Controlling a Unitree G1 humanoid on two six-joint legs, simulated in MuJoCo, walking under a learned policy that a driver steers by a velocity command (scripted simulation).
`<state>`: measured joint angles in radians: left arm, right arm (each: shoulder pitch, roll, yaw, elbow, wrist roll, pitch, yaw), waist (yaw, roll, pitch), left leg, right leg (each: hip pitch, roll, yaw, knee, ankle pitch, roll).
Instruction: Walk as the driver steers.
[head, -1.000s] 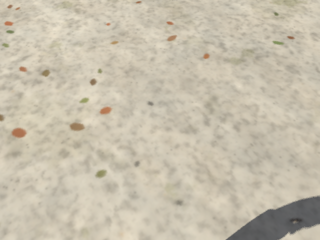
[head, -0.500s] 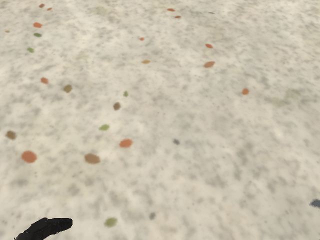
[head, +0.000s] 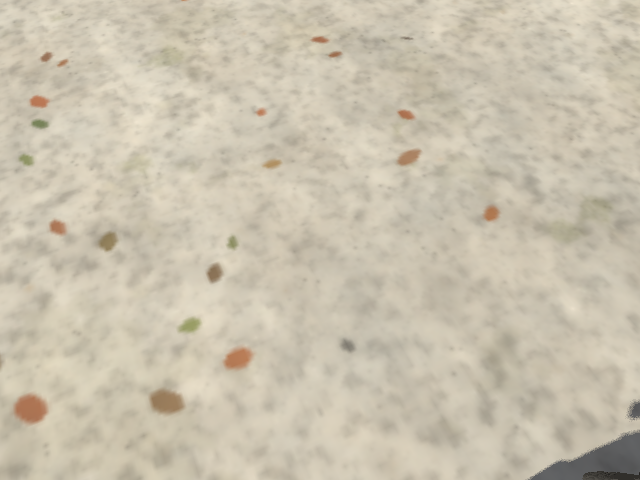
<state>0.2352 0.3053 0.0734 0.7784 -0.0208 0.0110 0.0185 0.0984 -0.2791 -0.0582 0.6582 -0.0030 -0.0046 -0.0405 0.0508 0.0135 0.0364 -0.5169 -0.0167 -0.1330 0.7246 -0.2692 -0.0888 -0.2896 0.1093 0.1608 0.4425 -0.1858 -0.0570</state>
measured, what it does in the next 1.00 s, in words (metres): steps on the spot, turning right: left foot, then right foot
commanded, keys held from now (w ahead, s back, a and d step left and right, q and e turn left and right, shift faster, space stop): e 0.64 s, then w+e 0.36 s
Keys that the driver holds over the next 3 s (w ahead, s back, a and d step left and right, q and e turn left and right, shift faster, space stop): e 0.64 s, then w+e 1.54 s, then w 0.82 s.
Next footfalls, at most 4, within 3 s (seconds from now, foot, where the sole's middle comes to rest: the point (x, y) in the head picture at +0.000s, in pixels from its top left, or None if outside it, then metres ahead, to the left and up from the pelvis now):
0.10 left None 0.12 0.14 -0.78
0.50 right None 0.04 -0.12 -0.78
0.96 left None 0.20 0.05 -0.78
1.42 right None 0.24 -0.38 -0.78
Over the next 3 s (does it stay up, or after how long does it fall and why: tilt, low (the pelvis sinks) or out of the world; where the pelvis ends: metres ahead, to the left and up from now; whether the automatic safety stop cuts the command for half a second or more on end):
stays up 0.52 -1.00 -0.02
